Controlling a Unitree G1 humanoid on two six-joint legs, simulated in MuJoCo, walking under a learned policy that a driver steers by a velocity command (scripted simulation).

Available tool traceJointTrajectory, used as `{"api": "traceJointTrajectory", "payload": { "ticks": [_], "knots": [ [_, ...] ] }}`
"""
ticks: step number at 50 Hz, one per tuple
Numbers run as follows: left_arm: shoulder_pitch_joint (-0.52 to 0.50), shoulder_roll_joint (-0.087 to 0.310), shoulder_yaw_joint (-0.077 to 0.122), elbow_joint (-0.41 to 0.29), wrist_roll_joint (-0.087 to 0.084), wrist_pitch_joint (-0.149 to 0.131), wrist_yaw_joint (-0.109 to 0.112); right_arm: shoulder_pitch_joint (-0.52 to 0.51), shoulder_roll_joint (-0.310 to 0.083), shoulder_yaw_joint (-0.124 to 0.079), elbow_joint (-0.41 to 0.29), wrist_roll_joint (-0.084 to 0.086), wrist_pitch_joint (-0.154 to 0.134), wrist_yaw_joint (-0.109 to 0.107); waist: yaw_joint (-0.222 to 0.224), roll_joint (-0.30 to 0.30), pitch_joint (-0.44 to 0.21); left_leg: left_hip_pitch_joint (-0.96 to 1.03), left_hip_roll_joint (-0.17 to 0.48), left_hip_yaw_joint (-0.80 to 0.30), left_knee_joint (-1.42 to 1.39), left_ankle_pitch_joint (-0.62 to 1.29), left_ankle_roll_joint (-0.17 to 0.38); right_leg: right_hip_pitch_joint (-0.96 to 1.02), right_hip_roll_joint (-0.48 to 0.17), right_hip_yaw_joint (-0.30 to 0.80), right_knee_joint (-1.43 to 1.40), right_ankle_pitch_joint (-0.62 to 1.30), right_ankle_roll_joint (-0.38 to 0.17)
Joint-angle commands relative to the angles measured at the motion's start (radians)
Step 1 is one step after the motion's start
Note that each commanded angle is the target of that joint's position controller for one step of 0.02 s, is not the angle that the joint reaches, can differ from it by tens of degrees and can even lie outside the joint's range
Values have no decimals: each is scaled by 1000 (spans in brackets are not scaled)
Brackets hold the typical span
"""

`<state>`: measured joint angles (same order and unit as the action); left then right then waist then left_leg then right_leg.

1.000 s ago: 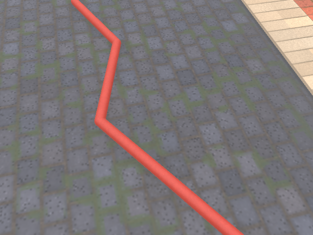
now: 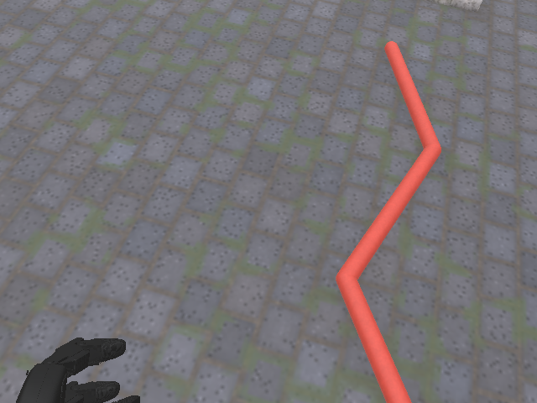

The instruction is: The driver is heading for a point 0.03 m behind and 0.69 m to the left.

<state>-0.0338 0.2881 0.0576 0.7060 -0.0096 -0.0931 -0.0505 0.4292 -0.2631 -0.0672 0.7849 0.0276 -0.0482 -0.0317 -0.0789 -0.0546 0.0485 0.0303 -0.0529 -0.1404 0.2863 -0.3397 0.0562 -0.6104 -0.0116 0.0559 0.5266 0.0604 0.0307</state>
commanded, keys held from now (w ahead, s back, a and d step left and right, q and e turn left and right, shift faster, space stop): w+q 1.00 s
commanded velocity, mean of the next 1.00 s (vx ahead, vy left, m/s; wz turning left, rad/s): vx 0.49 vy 0.00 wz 0.60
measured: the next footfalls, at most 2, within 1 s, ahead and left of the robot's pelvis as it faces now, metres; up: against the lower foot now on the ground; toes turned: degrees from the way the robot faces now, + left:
right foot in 0.10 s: +0.25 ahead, -0.13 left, +0.00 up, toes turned +6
left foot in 0.60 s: +0.45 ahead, +0.21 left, +0.00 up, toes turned +25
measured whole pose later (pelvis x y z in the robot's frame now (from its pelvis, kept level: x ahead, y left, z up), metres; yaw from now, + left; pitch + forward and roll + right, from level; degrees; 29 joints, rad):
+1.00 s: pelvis +0.52 +0.15 +0.00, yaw +35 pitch +1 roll +0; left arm 0.01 0.30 0.04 0.70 0.00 -0.09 -0.03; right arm 0.36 -0.30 -0.06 0.69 0.02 -0.05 -0.01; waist -0.08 -0.05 0.04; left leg -0.11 -0.10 -0.16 0.39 -0.29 0.07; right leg -0.60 -0.04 0.10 0.57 0.04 0.06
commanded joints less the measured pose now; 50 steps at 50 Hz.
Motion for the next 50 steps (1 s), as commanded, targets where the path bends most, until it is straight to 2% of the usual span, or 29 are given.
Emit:
{"api": "traceJointTrajectory", "payload": {
  "ticks": [1, 3, 4, 5, 6, 7, 8, 9, 10, 12, 14, 17, 21, 24, 26, 28, 29, 30, 31, 32, 33, 34, 35, 36, 37, 40, 45, 48, 50],
  "knots": [
    [-91, 103, 25, -96, -4, -25, -3, -7, -190, -55, -43, 3, -7, -12, 36, 168, 34, -78, 253, -180, -25, 353, 113, 83, 9, 11, -39, -12, -25],
    [-2, 133, 41, -79, -3, -29, 6, -22, -189, -58, -49, -3, 5, -9, 76, 197, -17, -52, 240, -191, 85, 555, 94, 209, 33, -20, -44, -116, -55],
    [118, 162, 58, -51, -1, -30, 16, -40, -174, -51, -58, -9, 10, -5, 138, 189, -102, -80, 185, -159, 236, 659, 67, 386, 35, -40, -68, -100, -84],
    [288, 200, 69, -33, 15, -29, 24, -61, -136, -34, -88, -22, 13, 1, 212, 147, -268, -229, 124, -138, 489, 532, 35, 696, -84, 68, -14, -127, -141],
    [400, 273, 86, -7, 32, -21, 25, 95, -19, -2, -107, -4, 5, 5, 155, -171, -464, -598, -33, -55, 879, -56, -40, 1089, -356, 534, -79, -338, -299],
    [376, 190, 64, -11, 17, -20, 18, 119, -96, -9, -89, 21, -3, 5, 146, -247, -469, -719, 4, -89, 1039, -241, -45, 1065, -411, 764, -213, -529, -315],
    [307, 120, 45, -21, 8, -13, 27, 12, -175, -30, -95, 30, -1, 7, 160, -138, -278, -780, 58, -62, 1079, -167, -47, 908, -373, 602, -244, -588, -272],
    [253, 100, 38, -23, 9, -5, 34, -67, -189, -32, -111, 18, 1, 5, 147, -40, -169, -756, 104, -14, 1052, -91, -45, 750, -338, 455, -257, -499, -243],
    [219, 86, 34, -11, 15, -1, 37, -117, -175, -33, -126, 1, 1, 7, 126, -5, -89, -723, 136, -1, 1002, -46, -42, 609, -301, 352, -284, -384, -234],
    [191, 75, 31, 4, 26, -11, 41, -99, -134, -32, -125, 3, 15, 13, 83, -40, -53, -633, 180, 4, 936, -6, -34, 478, -257, 215, -339, -278, -223],
    [192, 86, 38, 24, 13, -24, 41, -116, -93, -21, -140, 3, 29, 15, 75, -31, -23, -650, 199, 20, 879, 5, -39, 439, -267, 135, -386, -214, -242],
    [208, 128, 52, 44, 9, -30, 42, -170, -86, -15, -169, -7, 31, 22, 81, -2, -8, -711, 209, 24, 763, 127, -54, 470, -278, 38, -420, -135, -257],
    [220, 154, 56, 53, 5, -14, 46, -279, -74, -4, -192, -4, 14, 50, 119, 12, 15, -671, 187, 91, 529, 337, -51, 503, -228, -132, -413, -49, -212],
    [275, 185, 63, 71, -7, 2, 47, -368, -72, 0, -229, 0, 14, 69, 154, 13, 40, -655, 169, 138, 412, 349, -35, 572, -246, -183, -401, -45, -189],
    [295, 207, 70, 80, -21, 17, 45, -395, -88, -5, -252, -3, 18, 78, 151, 9, 50, -655, 151, 162, 364, 281, -10, 641, -270, -204, -361, 24, -174],
    [293, 237, 78, 80, -32, 31, 47, -352, -126, -25, -259, -10, 25, 80, 106, -18, -2, -557, 89, 216, 341, 172, 29, 691, -274, -240, -221, 335, -153],
    [281, 243, 79, 76, -39, 40, 49, -249, -160, -46, -238, -11, 30, 77, 39, -17, -65, -415, 40, 247, 312, 158, 57, 675, -257, -270, -59, 475, -134],
    [283, 215, 67, 71, -35, 44, 53, -68, -220, -82, -186, -6, 37, 66, -52, 7, -158, -155, -9, 250, 277, 197, 95, 566, -219, -299, 174, 479, -100],
    [318, 129, 34, 48, 12, 40, 54, 69, -315, -111, -158, 6, 46, 45, -74, 194, -242, 133, 169, -39, 264, 221, 166, 285, -159, -303, 519, -36, -49],
    [348, 46, 2, -19, 20, 11, 49, -9, -384, -106, -204, 7, 29, 49, 36, 371, -367, 343, 376, -653, 68, -79, 367, -86, 53, -125, 826, -669, -1],
    [240, 161, 23, -26, -19, -20, 39, -7, -284, -78, -217, -1, 6, 63, -41, 205, -367, 329, 389, -669, -22, -124, 332, -187, 6, 34, 879, -619, -20],
    [187, 171, 25, -47, -42, -35, 33, -28, -238, -62, -203, -10, -10, 65, -29, 180, -241, 233, 358, -525, -14, -52, 292, -230, -33, 21, 837, -534, -43],
    [191, 153, 19, -36, -25, -41, 39, -84, -212, -53, -203, -10, -17, 65, 19, 90, -167, 91, 312, -407, -4, 74, 256, -175, -78, 24, 741, -456, -47],
    [195, 158, 25, -26, 3, -39, 45, -143, -183, -44, -210, -14, -19, 60, 54, 86, -136, -18, 276, -321, -6, 181, 235, -104, -106, 29, 652, -409, -40],
    [209, 160, 27, -20, 9, -29, 42, -179, -170, -35, -226, -25, -18, 54, 81, 105, -118, -93, 251, -279, -26, 250, 230, -46, -118, 31, 619, -376, -34],
    [207, 128, 21, -16, 24, -2, 40, -180, -185, -38, -216, -22, -24, 37, 97, 95, -97, -201, 222, -199, -57, 394, 244, 1, -98, 3, 502, -309, 11],
    [28, 79, -1, -61, 19, 2, 34, -119, -208, -44, -175, -12, -15, 14, 35, 121, -33, -272, 151, -121, -55, 276, 183, 46, -33, -3, 146, -21, 48],
    [-41, 88, -1, -87, 7, -9, 22, -73, -214, -48, -145, -5, -9, 12, 7, 131, -18, -264, 167, -163, -22, 217, 165, 96, -5, 7, 42, 31, 36],
    [-43, 110, 8, -93, 4, -16, 16, -60, -202, -46, -132, -1, -3, 10, 13, 144, -22, -212, 186, -217, 36, 196, 154, 111, -1, 28, -5, -5, 17]
  ]
}}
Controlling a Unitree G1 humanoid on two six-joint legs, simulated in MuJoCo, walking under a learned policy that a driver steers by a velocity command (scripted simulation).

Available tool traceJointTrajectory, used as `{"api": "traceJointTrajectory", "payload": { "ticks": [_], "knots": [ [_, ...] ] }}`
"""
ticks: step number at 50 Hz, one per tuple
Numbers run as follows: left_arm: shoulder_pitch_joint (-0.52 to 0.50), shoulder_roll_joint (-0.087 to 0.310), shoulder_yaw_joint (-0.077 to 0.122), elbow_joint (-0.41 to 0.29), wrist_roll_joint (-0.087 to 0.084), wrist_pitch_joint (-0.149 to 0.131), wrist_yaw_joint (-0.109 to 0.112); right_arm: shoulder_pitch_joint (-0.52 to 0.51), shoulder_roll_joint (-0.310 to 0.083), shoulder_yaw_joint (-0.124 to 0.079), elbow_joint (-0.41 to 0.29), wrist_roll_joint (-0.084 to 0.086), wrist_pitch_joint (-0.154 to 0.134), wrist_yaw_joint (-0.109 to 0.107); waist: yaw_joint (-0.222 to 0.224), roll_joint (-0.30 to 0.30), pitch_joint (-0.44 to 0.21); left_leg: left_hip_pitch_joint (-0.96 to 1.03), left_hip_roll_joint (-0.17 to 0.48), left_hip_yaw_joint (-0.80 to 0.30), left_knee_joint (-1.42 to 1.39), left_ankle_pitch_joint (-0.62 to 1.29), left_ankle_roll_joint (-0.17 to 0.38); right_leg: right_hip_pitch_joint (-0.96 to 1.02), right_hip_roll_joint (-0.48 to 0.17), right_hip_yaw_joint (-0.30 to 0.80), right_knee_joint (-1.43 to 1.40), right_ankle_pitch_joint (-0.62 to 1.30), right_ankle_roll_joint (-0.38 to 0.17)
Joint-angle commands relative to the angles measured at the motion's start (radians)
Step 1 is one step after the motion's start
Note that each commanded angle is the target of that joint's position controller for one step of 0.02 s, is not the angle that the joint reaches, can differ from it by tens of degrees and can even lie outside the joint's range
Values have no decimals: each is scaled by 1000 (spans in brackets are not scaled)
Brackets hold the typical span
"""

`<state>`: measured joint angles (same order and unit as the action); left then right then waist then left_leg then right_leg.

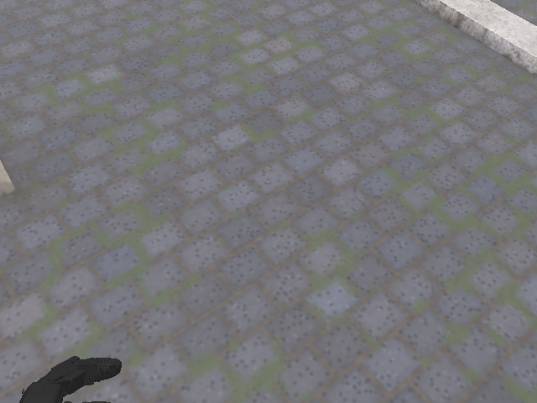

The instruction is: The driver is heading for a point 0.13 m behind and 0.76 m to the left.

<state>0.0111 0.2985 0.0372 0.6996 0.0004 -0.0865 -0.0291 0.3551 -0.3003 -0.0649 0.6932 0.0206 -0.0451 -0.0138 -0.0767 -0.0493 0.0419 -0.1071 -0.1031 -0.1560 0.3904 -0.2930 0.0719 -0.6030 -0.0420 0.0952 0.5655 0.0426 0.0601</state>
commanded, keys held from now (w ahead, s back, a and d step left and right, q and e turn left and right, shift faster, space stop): w+q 0.02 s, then q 0.12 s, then w+q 0.70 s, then w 0.16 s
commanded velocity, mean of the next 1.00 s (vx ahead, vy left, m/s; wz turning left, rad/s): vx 0.44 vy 0.00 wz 0.57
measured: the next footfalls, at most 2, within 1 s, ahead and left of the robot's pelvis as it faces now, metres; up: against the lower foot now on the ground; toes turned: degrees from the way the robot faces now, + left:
right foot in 0.10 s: +0.24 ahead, -0.14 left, +0.00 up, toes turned +7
left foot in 0.64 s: +0.36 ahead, +0.19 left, +0.00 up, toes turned +26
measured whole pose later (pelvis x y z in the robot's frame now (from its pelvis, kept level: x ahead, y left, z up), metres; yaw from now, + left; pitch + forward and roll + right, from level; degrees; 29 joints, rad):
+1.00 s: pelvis +0.44 +0.13 +0.00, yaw +34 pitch +1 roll +0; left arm 0.02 0.30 0.03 0.72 0.00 -0.09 -0.04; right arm 0.36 -0.29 -0.06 0.70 0.02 -0.05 -0.01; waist -0.07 -0.06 0.04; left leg -0.06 -0.09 -0.11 0.34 -0.29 0.07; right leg -0.62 -0.05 0.06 0.58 0.06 0.05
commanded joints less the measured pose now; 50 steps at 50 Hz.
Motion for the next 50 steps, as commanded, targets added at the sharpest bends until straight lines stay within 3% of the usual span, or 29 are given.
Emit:
{"api": "traceJointTrajectory", "payload": {
  "ticks": [1, 3, 4, 5, 6, 7, 8, 9, 10, 12, 14, 16, 23, 28, 29, 30, 31, 32, 33, 34, 35, 36, 37, 38, 41, 46, 50],
  "knots": [
    [-77, 110, 33, -86, -7, -26, -8, 12, -162, -48, -38, 5, -3, -9, 19, 152, -17, -53, 246, -229, -39, 155, 132, 118, 31, -7, -54, -29, -24],
    [-5, 131, 49, -71, 3, -34, -3, -10, -157, -50, -41, 2, 11, -13, 60, 185, -31, -25, 222, -254, 67, 295, 97, 204, 52, -33, -98, -96, -58],
    [71, 148, 60, -57, 16, -39, 4, -27, -131, -42, -51, 1, 16, -14, 102, 178, -83, -39, 165, -222, 181, 377, 57, 332, 39, -47, -140, -26, -85],
    [189, 203, 74, -54, 36, -44, 11, -28, -79, -23, -80, -14, 17, -15, 146, 93, -231, -141, 101, -161, 431, 263, 6, 583, -115, 74, -84, 176, -148],
    [261, 258, 85, -36, 49, -26, 12, 145, -19, -6, -83, 1, 16, -17, 87, -218, -391, -476, -45, -38, 766, -357, -77, 939, -383, 460, -92, 308, -338],
    [270, 194, 74, -41, 14, -13, 5, 182, -126, -22, -68, 5, 15, -17, 90, -206, -412, -569, 24, -63, 930, -384, -104, 929, -427, 606, -136, 183, -356],
    [244, 127, 57, -55, 5, -2, 12, 85, -180, -40, -72, 10, 25, -16, 120, -109, -302, -615, 71, -45, 975, -300, -118, 839, -372, 457, -159, 46, -314],
    [204, 101, 47, -55, 6, 10, 17, 10, -187, -43, -87, 5, 35, -17, 121, -42, -220, -614, 113, 3, 947, -221, -122, 720, -319, 328, -193, -72, -278],
    [176, 93, 43, -47, 7, 17, 20, -42, -179, -46, -105, -1, 41, -16, 112, -35, -143, -604, 148, 22, 899, -160, -117, 603, -275, 258, -238, -173, -262],
    [154, 97, 44, -32, 13, 13, 26, -45, -125, -38, -114, 8, 53, -6, 88, -91, -70, -531, 182, 56, 816, -93, -99, 460, -219, 157, -340, -300, -246],
    [166, 109, 52, -13, 6, 0, 29, -72, -85, -27, -129, 5, 54, -2, 95, -82, -51, -536, 197, 73, 733, -71, -95, 452, -230, 107, -392, -281, -267],
    [185, 132, 62, 7, 3, -9, 30, -115, -72, -21, -145, -2, 48, 1, 105, -46, -56, -571, 216, 68, 659, -21, -93, 497, -259, 73, -411, -230, -284],
    [210, 180, 78, 52, -7, 3, 23, -249, -53, -9, -171, 4, 31, 32, 144, -24, -10, -539, 217, 124, 384, 195, -80, 552, -241, -136, -432, -144, -243],
    [251, 222, 92, 82, -33, 27, 17, -321, -68, -13, -209, 3, 38, 53, 152, -38, 25, -485, 189, 188, 266, 91, -30, 629, -276, -205, -375, -84, -206],
    [243, 236, 96, 83, -40, 33, 18, -302, -82, -20, -210, -1, 40, 55, 129, -45, 12, -435, 165, 212, 244, 51, -11, 636, -277, -225, -322, 34, -195],
    [224, 246, 98, 82, -46, 38, 20, -238, -103, -35, -195, -6, 42, 54, 77, -42, -29, -319, 124, 247, 194, 51, 14, 622, -260, -269, -208, 217, -173],
    [222, 225, 90, 80, -49, 42, 22, -93, -149, -64, -149, -4, 45, 49, 0, -12, -107, -95, 67, 273, 138, 99, 49, 550, -214, -330, 2, 348, -143],
    [233, 176, 70, 64, -19, 38, 26, 110, -234, -104, -93, 8, 53, 32, -83, 82, -203, 212, 124, 126, 125, 100, 106, 323, -163, -346, 308, 160, -88],
    [260, 44, 25, -17, 28, 17, 23, 92, -368, -120, -107, 18, 43, 23, 16, 384, -248, 453, 382, -444, 11, -68, 282, -129, 20, -279, 658, -611, -18],
    [172, 122, 35, -22, -8, -14, 16, 91, -278, -89, -143, 11, 16, 34, -46, 242, -329, 466, 441, -635, -118, -184, 320, -242, 33, -49, 774, -640, -31],
    [111, 175, 49, -43, -44, -32, 8, 60, -214, -66, -130, 0, -4, 41, -39, 193, -211, 392, 422, -498, -125, -83, 279, -302, -10, -42, 760, -538, -55],
    [124, 162, 44, -33, -33, -41, 10, 16, -183, -56, -129, 0, -12, 41, 0, 147, -161, 280, 380, -386, -111, 18, 248, -248, -47, -37, 679, -456, -67],
    [132, 162, 47, -19, -5, -43, 14, -47, -157, -47, -136, 0, -11, 38, 37, 116, -120, 171, 342, -299, -112, 118, 222, -180, -74, -32, 596, -400, -58],
    [146, 164, 50, -12, 4, -37, 12, -89, -139, -38, -149, -11, -11, 32, 70, 133, -102, 89, 315, -249, -131, 196, 213, -112, -87, -25, 545, -356, -52],
    [142, 128, 43, -6, 14, -13, 7, -107, -154, -40, -143, -14, -18, 14, 94, 112, -82, -28, 278, -172, -163, 344, 220, -39, -54, -54, 428, -271, -11],
    [-23, 57, 11, -38, 5, -10, -5, -31, -164, -41, -79, -6, -19, -6, 26, 128, -24, -102, 217, -60, -173, 280, 155, 56, 1, -72, 66, 32, 9],
    [-92, 83, 16, -65, -7, -20, -19, 36, -162, -40, -23, 0, -21, -3, -2, 133, 11, -21, 274, -112, -137, 238, 141, 53, 6, -50, -28, 58, -34]
  ]
}}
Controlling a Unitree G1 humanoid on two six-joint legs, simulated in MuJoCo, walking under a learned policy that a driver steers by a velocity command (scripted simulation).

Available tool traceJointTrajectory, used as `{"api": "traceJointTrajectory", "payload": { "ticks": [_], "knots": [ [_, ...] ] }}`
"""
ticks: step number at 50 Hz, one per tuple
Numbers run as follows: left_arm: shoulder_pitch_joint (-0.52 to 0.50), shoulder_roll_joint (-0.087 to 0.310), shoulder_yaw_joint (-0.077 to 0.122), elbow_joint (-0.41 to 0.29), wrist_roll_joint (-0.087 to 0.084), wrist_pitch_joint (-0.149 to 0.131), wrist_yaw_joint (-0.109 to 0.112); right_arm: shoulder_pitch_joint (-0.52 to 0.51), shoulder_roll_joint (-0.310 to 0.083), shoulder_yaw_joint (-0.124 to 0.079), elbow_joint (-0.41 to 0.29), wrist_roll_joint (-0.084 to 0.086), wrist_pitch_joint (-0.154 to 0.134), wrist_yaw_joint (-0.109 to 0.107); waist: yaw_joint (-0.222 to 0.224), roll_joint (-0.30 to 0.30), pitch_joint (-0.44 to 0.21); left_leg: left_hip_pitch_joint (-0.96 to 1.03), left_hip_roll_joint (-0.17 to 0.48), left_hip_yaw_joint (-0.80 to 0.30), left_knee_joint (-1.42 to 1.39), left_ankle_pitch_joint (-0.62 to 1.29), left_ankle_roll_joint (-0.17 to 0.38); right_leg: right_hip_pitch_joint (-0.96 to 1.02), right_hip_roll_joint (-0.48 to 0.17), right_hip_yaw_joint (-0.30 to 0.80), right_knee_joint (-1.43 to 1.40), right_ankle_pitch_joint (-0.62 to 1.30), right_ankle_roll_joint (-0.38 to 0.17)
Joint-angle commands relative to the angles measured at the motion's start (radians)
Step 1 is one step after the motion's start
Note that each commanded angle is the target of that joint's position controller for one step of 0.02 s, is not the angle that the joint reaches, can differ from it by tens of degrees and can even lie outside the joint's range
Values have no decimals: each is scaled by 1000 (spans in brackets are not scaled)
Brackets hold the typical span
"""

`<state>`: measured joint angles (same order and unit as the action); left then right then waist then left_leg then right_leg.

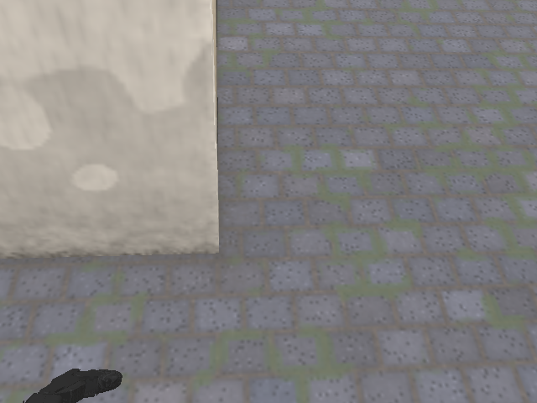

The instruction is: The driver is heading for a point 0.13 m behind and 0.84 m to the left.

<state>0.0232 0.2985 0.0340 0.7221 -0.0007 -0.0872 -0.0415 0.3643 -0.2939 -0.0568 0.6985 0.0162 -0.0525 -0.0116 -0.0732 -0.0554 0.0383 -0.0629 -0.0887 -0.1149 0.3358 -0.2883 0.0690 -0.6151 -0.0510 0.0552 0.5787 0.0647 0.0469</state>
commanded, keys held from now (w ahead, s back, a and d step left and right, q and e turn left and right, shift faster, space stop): w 0.06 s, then no key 0.28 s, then q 0.42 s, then w+q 0.24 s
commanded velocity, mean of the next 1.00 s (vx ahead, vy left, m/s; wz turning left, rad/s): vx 0.19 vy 0.00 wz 0.34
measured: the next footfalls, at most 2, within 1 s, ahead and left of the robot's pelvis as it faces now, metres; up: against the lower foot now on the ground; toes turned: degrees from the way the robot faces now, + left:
right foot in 0.12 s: +0.26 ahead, -0.13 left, +0.00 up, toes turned +1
left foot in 0.58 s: +0.28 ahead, +0.11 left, +0.00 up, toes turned +8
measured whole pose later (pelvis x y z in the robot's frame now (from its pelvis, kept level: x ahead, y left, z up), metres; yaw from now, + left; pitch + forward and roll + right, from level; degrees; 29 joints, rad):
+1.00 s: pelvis +0.27 -0.04 -0.01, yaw +21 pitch +1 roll +0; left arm 0.13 0.31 0.04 0.79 0.01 -0.04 0.00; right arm 0.20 -0.33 -0.08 0.72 0.02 0.01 -0.03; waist -0.01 0.01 0.00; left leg -0.37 -0.07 -0.17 0.73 -0.42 0.01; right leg -0.26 0.02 0.00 0.53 -0.28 -0.02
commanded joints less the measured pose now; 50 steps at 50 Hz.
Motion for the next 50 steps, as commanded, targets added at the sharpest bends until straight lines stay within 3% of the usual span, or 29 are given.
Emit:
{"api": "traceJointTrajectory", "payload": {
  "ticks": [1, 4, 5, 6, 7, 8, 9, 11, 12, 14, 17, 20, 24, 28, 29, 30, 31, 32, 34, 35, 36, 38, 40, 43, 46, 47, 48, 49, 50],
  "knots": [
    [-104, 93, 23, -91, -4, -22, -9, 33, -168, -48, -17, 4, -10, -6, -2, 144, 20, -29, 278, -169, -65, 251, 139, 57, 14, -6, -57, 6, -36],
    [-41, 116, 36, -82, 3, -28, -8, 23, -168, -50, 3, -1, 6, -9, 37, 170, 12, 49, 286, -179, 32, 474, 107, 126, 38, -39, -93, -112, -86],
    [51, 137, 51, -56, 17, -32, -3, 4, -158, -45, 0, -3, 12, -11, 89, 160, -52, 54, 234, -142, 158, 668, 76, 261, 67, -76, -133, -62, -111],
    [165, 176, 62, -40, 33, -37, 1, 0, -131, -32, -17, -15, 15, -14, 137, 128, -185, -24, 176, -103, 350, 654, 32, 493, -15, -18, -82, 158, -157],
    [285, 249, 79, -26, 54, -34, 4, 111, -73, -11, -24, -15, 8, -15, 133, -74, -370, -339, 47, -48, 720, 275, -53, 895, -248, 297, -44, 338, -313],
    [339, 192, 70, 7, 21, -21, -6, 183, -81, -8, 9, -10, 3, -14, 134, -232, -469, -485, -48, -83, 950, -352, -93, 993, -367, 580, -151, 339, -407],
    [283, 138, 51, -10, -3, -21, -6, 124, -162, -32, 16, 3, 9, -13, 137, -112, -342, -545, 17, -136, 1009, -319, -89, 885, -345, 507, -187, 199, -357],
    [140, 89, 26, -27, 16, -19, 3, -40, -180, -34, -18, -17, 26, -22, 105, 0, -129, -544, 110, -23, 926, -218, -106, 614, -260, 273, -239, 300, -309],
    [109, 66, 16, -26, 23, -21, 6, -52, -168, -36, -23, -29, 37, -29, 78, 1, -108, -492, 147, -10, 851, -177, -108, 532, -230, 213, -251, 378, -289],
    [70, 47, 4, -10, 31, -24, 5, -4, -101, -22, -2, -22, 55, -37, 38, -30, -108, -361, 162, 12, 711, -129, -123, 426, -174, 113, -281, 476, -269],
    [39, 92, 14, 12, 25, -13, 10, -20, -56, -2, -9, -25, 62, -43, 32, -65, -143, -257, 162, 48, 464, -53, -140, 398, -140, 20, -281, 525, -266],
    [53, 140, 31, 30, 19, 15, 22, -73, -97, -10, -16, -13, 75, -35, 65, -55, -159, -222, 160, 68, 367, 76, -136, 420, -166, 2, -303, 307, -268],
    [58, 169, 42, 39, 11, 60, 43, -190, -137, -26, -71, -10, 92, -27, 99, -40, -70, -304, 167, 77, 337, -6, -108, 443, -223, 45, -325, -41, -280],
    [76, 163, 46, 51, -15, 86, 58, -177, -128, -33, -87, -9, 78, -12, 73, -26, -71, -245, 138, 108, 132, 107, -56, 506, -204, -1, -211, -22, -212],
    [103, 139, 38, 57, -6, 86, 57, -168, -158, -41, -90, -16, 76, -15, 72, 21, -97, -175, 164, 50, 75, 270, -21, 496, -163, -44, -131, -32, -156],
    [99, 94, 23, 27, 17, 67, 53, -143, -263, -67, -88, -19, 70, -23, 109, 207, -150, -42, 306, -174, 76, 539, 73, 352, -41, -154, 49, -136, -75],
    [9, 80, 15, 0, 31, 56, 55, -111, -271, -77, -81, -15, 69, -23, 52, 304, -140, 50, 389, -323, 59, 713, 205, 166, 89, -165, 171, -447, -4],
    [-44, 93, 15, -18, 25, 52, 47, -65, -223, -66, -73, -24, 56, -21, 4, 294, -177, 140, 424, -365, 47, 800, 262, 44, 96, -69, 379, -698, 17],
    [2, 108, 23, -1, 2, 54, 34, -124, -217, -70, -73, -10, 39, -23, 44, 190, -185, 141, 361, -255, 75, 820, 204, -4, 63, -1, 497, -662, 21],
    [2, 115, 24, -4, 2, 58, 35, -171, -217, -71, -80, 6, 41, -25, 60, 164, -165, 113, 337, -223, 74, 797, 170, 0, 46, 6, 441, -612, 28],
    [-12, 111, 22, -6, 5, 62, 37, -197, -211, -69, -81, 9, 49, -30, 65, 160, -167, 84, 317, -205, 71, 797, 153, 36, 50, -5, 399, -577, 39],
    [-20, 96, 16, -11, 2, 67, 39, -202, -225, -73, -77, -3, 71, -37, 68, 170, -174, 44, 315, -219, 68, 785, 160, 96, 65, -20, 339, -540, 54],
    [-13, 103, 18, -5, 1, 73, 46, -202, -226, -77, -74, -1, 72, -40, 56, 184, -193, -3, 284, -224, 28, 508, 150, 163, 71, -24, 235, -461, 43],
    [-23, 99, 14, -16, -3, 67, 45, -221, -226, -75, -65, 3, 65, -30, 49, 219, -131, -164, 243, -265, -40, 20, 137, 276, 88, -35, 98, -403, 7],
    [89, 120, 33, 9, -17, 46, 49, -245, -187, -61, -54, -1, 57, -23, 110, 229, -86, -305, 187, -287, -13, -166, 83, 469, 74, -41, -95, -290, -30],
    [150, 131, 41, 29, -11, 41, 54, -236, -143, -48, -48, -5, 53, -21, 134, 180, -95, -377, 136, -257, 61, -211, 45, 582, 38, -26, -157, -296, -47],
    [253, 173, 51, 49, 5, 38, 60, -224, -58, -26, -47, -10, 48, -17, 154, 0, -127, -500, 36, -130, 353, -279, -23, 710, -147, 171, -242, -426, -96],
    [278, 272, 75, 59, 34, 38, 50, -227, -76, -33, -97, 3, 30, -16, 142, -181, -63, -711, -7, -45, 543, -307, -47, 645, -343, 500, -392, -714, -216],
    [216, 255, 77, 44, 33, 23, 48, -257, -152, -48, -109, 2, 16, -13, 123, -176, 13, -751, 93, -62, 674, -233, -54, 565, -366, 562, -440, -853, -259]
  ]
}}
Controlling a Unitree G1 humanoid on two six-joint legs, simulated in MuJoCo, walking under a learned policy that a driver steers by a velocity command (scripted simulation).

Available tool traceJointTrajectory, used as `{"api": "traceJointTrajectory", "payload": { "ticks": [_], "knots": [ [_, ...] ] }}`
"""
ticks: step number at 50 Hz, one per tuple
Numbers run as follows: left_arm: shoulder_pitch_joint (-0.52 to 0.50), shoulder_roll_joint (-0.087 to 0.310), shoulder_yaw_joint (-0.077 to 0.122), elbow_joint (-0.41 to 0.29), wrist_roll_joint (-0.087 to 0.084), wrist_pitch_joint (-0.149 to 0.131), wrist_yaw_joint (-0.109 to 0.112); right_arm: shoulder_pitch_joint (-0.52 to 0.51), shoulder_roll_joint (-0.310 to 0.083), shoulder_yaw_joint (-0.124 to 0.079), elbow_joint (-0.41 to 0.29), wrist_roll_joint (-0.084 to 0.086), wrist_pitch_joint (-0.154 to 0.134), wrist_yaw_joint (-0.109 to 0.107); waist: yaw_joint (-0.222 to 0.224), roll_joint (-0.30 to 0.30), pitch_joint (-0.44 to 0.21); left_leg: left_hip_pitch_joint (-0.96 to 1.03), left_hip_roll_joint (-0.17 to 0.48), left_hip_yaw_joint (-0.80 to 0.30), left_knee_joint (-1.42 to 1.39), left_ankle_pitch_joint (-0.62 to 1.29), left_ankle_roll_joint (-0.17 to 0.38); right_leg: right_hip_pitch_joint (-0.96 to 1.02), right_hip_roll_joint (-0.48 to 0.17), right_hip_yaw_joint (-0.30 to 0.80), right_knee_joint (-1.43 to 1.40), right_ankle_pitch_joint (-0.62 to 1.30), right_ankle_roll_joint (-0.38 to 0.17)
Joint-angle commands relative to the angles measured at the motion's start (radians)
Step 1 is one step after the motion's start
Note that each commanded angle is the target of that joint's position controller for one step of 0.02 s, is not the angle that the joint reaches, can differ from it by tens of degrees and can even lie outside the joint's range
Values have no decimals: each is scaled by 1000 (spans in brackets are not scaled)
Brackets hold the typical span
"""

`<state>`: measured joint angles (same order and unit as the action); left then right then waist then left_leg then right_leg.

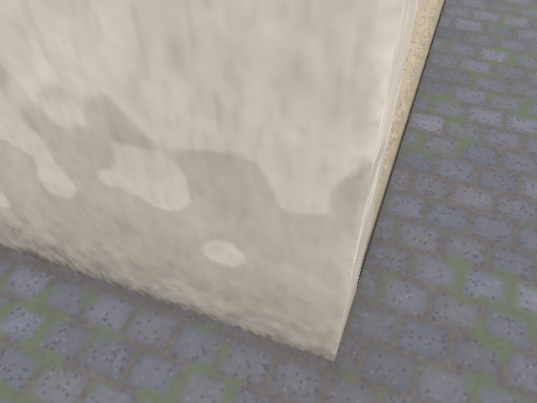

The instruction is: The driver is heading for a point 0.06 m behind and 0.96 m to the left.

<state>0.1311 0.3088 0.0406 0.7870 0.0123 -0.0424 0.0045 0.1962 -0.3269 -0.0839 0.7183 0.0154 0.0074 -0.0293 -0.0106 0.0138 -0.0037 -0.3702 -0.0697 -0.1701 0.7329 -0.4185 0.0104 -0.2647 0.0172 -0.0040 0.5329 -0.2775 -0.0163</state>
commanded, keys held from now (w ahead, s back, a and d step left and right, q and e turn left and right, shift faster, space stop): w+q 1.00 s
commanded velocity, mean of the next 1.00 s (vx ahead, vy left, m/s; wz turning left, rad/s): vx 0.17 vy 0.04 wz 0.59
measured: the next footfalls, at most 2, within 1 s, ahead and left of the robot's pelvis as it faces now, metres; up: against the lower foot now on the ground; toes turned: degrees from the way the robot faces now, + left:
left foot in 0.38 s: +0.21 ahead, +0.18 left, +0.00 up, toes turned +14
right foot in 0.88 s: +0.27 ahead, -0.04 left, +0.00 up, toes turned +34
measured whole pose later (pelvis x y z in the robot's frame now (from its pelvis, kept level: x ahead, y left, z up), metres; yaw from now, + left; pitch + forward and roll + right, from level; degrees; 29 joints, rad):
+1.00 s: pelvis +0.17 +0.05 +0.01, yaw +34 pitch +2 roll +2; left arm 0.33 0.29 0.07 0.79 -0.01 -0.04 0.09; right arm 0.14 -0.33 -0.09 0.53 -0.01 0.08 0.03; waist 0.01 0.06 -0.01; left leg -0.59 -0.18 -0.21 1.06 -0.32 -0.02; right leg -0.26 -0.05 0.02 0.50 -0.28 0.02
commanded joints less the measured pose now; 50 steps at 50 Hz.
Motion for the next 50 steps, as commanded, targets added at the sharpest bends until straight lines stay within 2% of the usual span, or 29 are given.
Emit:
{"api": "traceJointTrajectory", "payload": {
  "ticks": [1, 4, 6, 8, 10, 12, 15, 18, 19, 20, 21, 22, 23, 24, 25, 28, 32, 35, 38, 41, 42, 43, 44, 45, 46, 47, 48, 49, 50],
  "knots": [
    [49, 177, 58, -32, -3, -29, 12, -78, -149, -32, -113, 0, -44, 9, 38, -218, 102, -448, 100, 8, 327, -28, -6, 191, -381, 520, -407, -455, -163],
    [36, 114, 42, -35, -8, -41, 28, -55, -103, -32, -72, -11, -44, 13, 32, -139, 93, -416, 130, 35, 400, 143, -37, 204, -294, 258, -409, -101, -105],
    [92, 105, 46, -16, -3, -56, 29, -81, -51, -19, -92, 0, -53, 17, 54, -98, 58, -422, 139, 56, 410, 225, -45, 239, -264, 129, -383, 104, -104],
    [133, 108, 50, -5, -3, -58, 25, -105, -22, -10, -111, 8, -59, 23, 71, -99, 51, -432, 147, 76, 344, 270, -55, 265, -258, 55, -378, 219, -117],
    [105, 125, 53, -16, -10, -52, 38, -134, 1, -6, -154, 5, -64, 26, 59, -109, 62, -371, 143, 119, 207, 308, -72, 231, -252, -31, -331, 544, -116],
    [132, 141, 61, -13, -21, -44, 37, -166, 26, 1, -176, 7, -64, 44, 79, -114, 39, -289, 149, 153, 79, 345, -59, 225, -263, -76, -311, 559, -116],
    [123, 177, 80, -23, -33, -38, 31, -155, 3, -12, -186, 5, -61, 66, 64, -142, 5, -155, 116, 201, -36, 324, -20, 233, -273, -120, -237, 695, -99],
    [95, 184, 94, -27, -53, -29, 49, -19, -59, -47, -160, -7, -53, 71, -29, -146, -83, 48, 47, 226, -174, 278, 61, 237, -272, -151, 3, 899, -76],
    [86, 152, 86, -37, -55, -26, 54, 118, -103, -73, -118, -10, -58, 64, -100, -95, -140, 255, 9, 214, -273, 370, 111, 124, -221, -180, 216, 819, -40],
    [113, 66, 56, -85, -9, -36, 47, 184, -194, -95, -116, -10, -53, 48, -93, 129, -196, 549, 202, -64, -254, 764, 181, -196, -138, -176, 518, 178, 16],
    [187, 16, 23, -128, 5, -53, 33, 150, -274, -100, -135, -22, -49, 39, -13, 335, -340, 708, 406, -445, -301, 809, 423, -472, 21, -61, 834, -442, 56],
    [123, 121, 44, -117, -17, -73, 21, 119, -183, -82, -168, -22, -37, 37, -72, 192, -345, 605, 358, -347, -362, 652, 398, -481, -37, 75, 851, -346, 29],
    [74, 136, 46, -108, -19, -50, 29, -12, -144, -58, -210, -48, -50, 43, -46, 73, -199, 477, 405, -308, -332, 1011, 332, -506, -31, 82, 842, -286, 59],
    [106, 109, 42, -79, 5, -27, 46, -44, -116, -50, -204, -19, -41, 37, -11, -32, -193, 394, 362, -222, -318, 1027, 265, -464, -83, 107, 799, -217, 77],
    [109, 111, 45, -86, 16, -7, 59, -70, -108, -46, -200, 1, -30, 32, 13, -16, -172, 295, 338, -192, -329, 962, 232, -415, -93, 114, 739, -179, 89],
    [130, 91, 48, -86, 10, 29, 57, -137, -129, -48, -221, -15, 6, 16, 58, 102, -156, 62, 241, -104, -379, 731, 208, -280, -40, 81, 700, -66, 106],
    [90, 70, 46, -101, 11, 55, 55, -146, -110, -38, -236, -17, 29, -11, 45, 109, -133, 19, 210, -150, -379, 492, 203, -308, -16, 97, 604, 1, 120],
    [39, 54, 39, -121, 6, 54, 51, -148, -107, -38, -243, -15, 37, -20, 27, 131, -121, 38, 198, -208, -369, 331, 184, -308, -15, 110, 465, 11, 118],
    [49, 45, 33, -116, -2, 43, 51, -168, -108, -39, -265, -21, 48, -12, 6, 168, -122, 43, 198, -273, -364, 253, 187, -236, -8, 100, 329, -53, 104],
    [57, 56, 38, -120, -14, 32, 44, -146, -105, -37, -262, -12, 53, -7, -14, 185, -127, 117, 200, -350, -336, 276, 175, -169, 10, 93, 156, -101, 83],
    [84, 58, 42, -116, -18, 29, 42, -151, -100, -35, -262, -4, 57, -8, 5, 186, -120, 125, 185, -360, -317, 285, 157, -118, 14, 84, 46, -68, 69],
    [125, 69, 49, -105, -18, 27, 40, -151, -91, -32, -261, 9, 60, -10, 34, 176, -110, 93, 150, -345, -291, 248, 122, -31, 6, 73, -101, 12, 48],
    [153, 121, 66, -99, -4, 27, 41, -121, -53, -24, -258, 12, 61, -11, 27, 85, -114, -9, 90, -278, -186, 104, 67, 90, -114, 150, -177, 59, 6],
    [271, 292, 115, -72, 7, 20, 70, -42, -35, -16, -278, 1, 69, 42, 17, -179, -100, -380, -148, -110, 88, -109, 23, 301, -450, 603, -276, -181, -134],
    [306, 269, 109, -36, 26, -2, 80, -138, -108, -38, -303, -26, 52, 57, 66, -173, -22, -528, -53, -192, 293, -82, -18, 231, -564, 757, -334, -191, -196],
    [268, 230, 97, -33, 11, -16, 95, -116, -138, -50, -296, -36, 52, 68, 25, -127, 7, -531, -35, -196, 387, -11, -21, 223, -507, 620, -307, -189, -155],
    [220, 207, 95, -36, -11, -22, 104, -55, -130, -51, -258, -33, 57, 71, -15, -117, 30, -502, -21, -168, 426, 57, -25, 197, -424, 486, -271, -139, -87],
    [187, 174, 91, -45, -37, -21, 111, -21, -125, -54, -238, -32, 57, 70, -31, -133, 34, -494, -14, -137, 455, 118, -35, 220, -352, 364, -236, -74, -27],
    [194, 144, 82, -48, -41, -19, 113, -11, -107, -47, -233, -30, 60, 76, -27, -143, 25, -455, -10, -110, 490, 163, -42, 201, -325, 286, -224, -24, -3]
  ]
}}
Keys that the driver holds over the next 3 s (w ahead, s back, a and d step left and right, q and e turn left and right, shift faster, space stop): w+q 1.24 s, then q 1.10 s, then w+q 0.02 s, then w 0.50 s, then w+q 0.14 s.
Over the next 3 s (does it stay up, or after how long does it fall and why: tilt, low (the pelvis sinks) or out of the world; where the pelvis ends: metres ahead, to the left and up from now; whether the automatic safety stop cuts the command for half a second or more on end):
stays up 0.25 0.52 0.01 its command is cut before an obstacle after 0.2 s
